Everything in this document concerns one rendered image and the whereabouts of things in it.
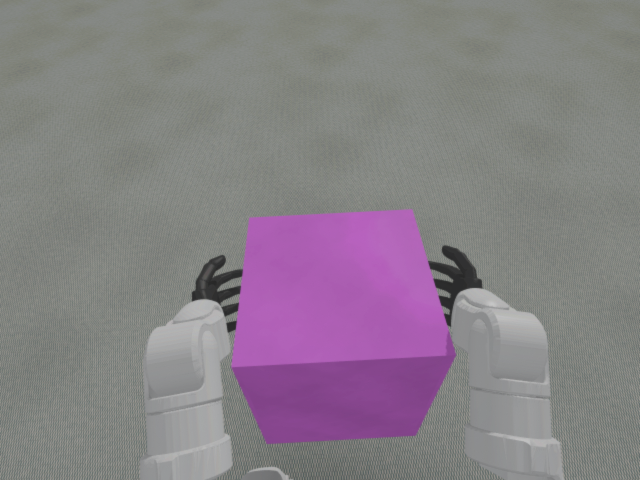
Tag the left robot forearm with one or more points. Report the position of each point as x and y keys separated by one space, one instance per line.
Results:
x=182 y=390

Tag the right robot forearm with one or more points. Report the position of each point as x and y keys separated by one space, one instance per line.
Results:
x=509 y=432

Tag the robot left hand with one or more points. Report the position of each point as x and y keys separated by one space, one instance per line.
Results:
x=206 y=287

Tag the carton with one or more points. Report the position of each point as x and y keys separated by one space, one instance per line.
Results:
x=340 y=332

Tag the robot right hand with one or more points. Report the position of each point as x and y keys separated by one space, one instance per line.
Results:
x=462 y=280

